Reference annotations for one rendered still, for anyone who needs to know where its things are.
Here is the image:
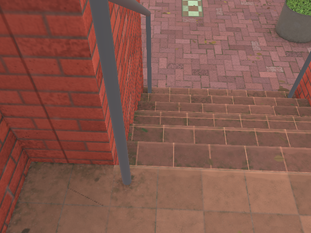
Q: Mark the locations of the stairs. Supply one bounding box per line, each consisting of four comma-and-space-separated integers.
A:
126, 86, 311, 174

